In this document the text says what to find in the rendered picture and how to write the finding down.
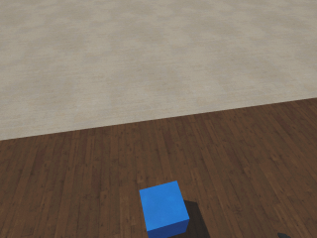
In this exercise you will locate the carton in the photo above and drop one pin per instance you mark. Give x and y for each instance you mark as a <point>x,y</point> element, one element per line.
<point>164,210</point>

